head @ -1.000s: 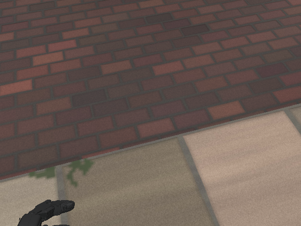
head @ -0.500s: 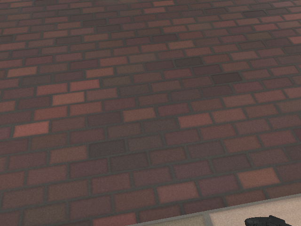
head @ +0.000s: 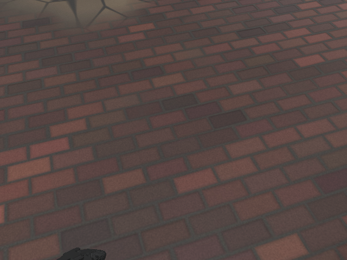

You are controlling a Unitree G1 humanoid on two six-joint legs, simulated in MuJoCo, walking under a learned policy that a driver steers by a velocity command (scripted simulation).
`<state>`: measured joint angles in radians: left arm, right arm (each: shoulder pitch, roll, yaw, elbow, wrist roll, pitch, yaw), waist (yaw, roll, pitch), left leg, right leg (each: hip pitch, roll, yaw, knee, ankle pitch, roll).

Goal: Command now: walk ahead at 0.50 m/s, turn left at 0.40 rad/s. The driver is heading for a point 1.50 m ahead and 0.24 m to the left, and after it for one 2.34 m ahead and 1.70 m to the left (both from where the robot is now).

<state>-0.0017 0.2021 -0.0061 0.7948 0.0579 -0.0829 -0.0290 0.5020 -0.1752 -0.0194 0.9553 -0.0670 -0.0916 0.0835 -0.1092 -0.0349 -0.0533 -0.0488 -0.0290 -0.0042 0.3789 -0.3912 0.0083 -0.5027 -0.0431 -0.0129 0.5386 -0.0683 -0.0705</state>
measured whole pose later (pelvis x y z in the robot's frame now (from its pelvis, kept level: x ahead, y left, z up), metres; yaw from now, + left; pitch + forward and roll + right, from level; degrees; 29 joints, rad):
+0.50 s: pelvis +0.23 +0.02 -0.03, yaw +16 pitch +1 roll -4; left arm 0.58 0.10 -0.04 1.03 0.10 -0.12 0.00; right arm 0.14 -0.18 0.01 0.83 -0.09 -0.03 0.09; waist 0.12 0.06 -0.03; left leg -0.64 0.15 -0.04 0.64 0.38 0.06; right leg -0.02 -0.03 -0.32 0.60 -0.58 0.02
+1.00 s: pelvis +0.42 +0.09 -0.17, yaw +13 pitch +1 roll +2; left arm 0.14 0.21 0.05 0.81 -0.01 0.02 0.04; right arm 0.15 -0.23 -0.05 0.95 0.01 0.00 -0.05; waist 0.00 -0.01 -0.02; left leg -0.27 0.06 0.18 0.57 -0.31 -0.01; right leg -0.51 -0.07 -0.03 0.80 -0.27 0.03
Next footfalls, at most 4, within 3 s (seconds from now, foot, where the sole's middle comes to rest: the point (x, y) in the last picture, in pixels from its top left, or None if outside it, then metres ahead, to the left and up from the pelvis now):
0.64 left None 0.42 0.23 -0.94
1.04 right None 0.52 0.00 -0.94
1.60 left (116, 204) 0.87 0.21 -0.94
2.10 right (159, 148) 1.18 -0.02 -0.94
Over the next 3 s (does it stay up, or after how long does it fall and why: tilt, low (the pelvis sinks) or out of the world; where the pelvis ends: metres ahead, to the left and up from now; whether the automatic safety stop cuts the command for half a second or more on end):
stays up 1.45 0.25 -0.16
